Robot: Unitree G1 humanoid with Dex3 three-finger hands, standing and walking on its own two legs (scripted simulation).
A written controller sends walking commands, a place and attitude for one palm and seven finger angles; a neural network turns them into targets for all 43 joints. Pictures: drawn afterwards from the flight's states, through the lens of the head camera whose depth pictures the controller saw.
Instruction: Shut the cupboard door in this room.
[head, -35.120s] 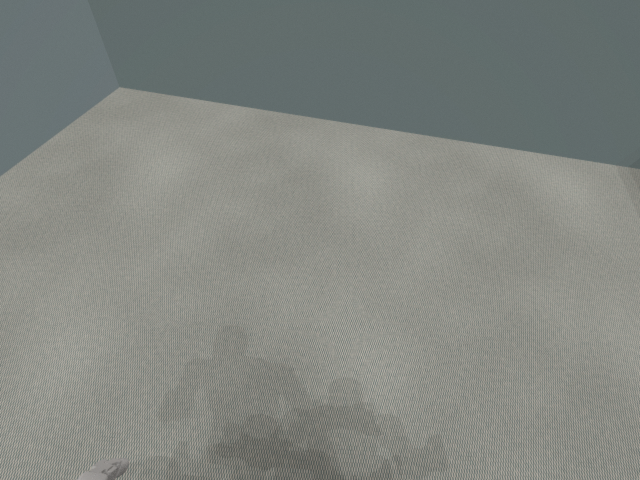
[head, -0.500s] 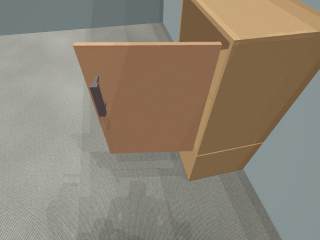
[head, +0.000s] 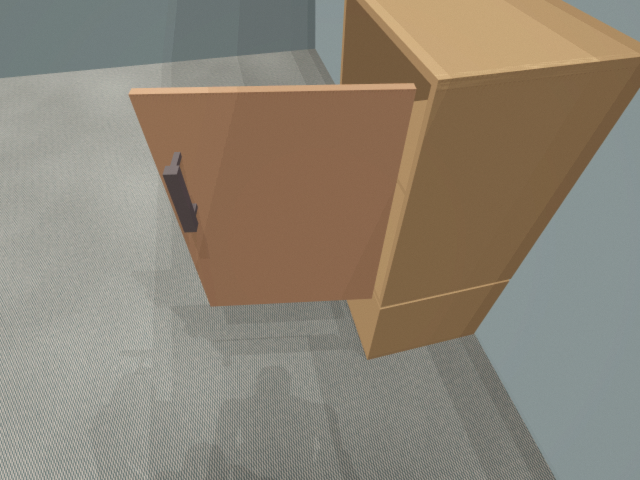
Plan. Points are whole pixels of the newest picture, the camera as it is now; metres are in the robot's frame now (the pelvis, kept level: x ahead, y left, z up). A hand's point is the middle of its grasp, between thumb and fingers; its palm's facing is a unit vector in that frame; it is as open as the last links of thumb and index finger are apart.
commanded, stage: look again from close up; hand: left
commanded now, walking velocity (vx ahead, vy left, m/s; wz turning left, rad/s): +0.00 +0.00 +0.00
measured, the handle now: (184, 193) +0.55 +0.26 +0.01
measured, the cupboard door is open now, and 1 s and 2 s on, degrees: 80 80 80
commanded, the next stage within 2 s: shuffle to correct the standing spot in 0.62 s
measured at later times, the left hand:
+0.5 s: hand out of the picture +0.03 +0.21 -0.18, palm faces +0.00 -0.98 -0.20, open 7.3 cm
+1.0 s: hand out of the picture +0.02 +0.21 -0.19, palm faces +0.03 -0.98 -0.19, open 7.3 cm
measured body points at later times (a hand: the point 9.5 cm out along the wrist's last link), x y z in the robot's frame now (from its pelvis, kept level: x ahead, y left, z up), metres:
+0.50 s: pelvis +0.01 +0.03 -0.01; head +0.02 +0.04 +0.44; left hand +0.03 +0.26 -0.17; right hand +0.02 -0.19 -0.16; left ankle +0.02 +0.13 -0.74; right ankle -0.03 -0.09 -0.74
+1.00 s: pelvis +0.04 +0.03 -0.02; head +0.05 +0.03 +0.43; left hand +0.02 +0.26 -0.17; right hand +0.04 -0.20 -0.17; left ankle +0.03 +0.13 -0.74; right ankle -0.03 -0.09 -0.74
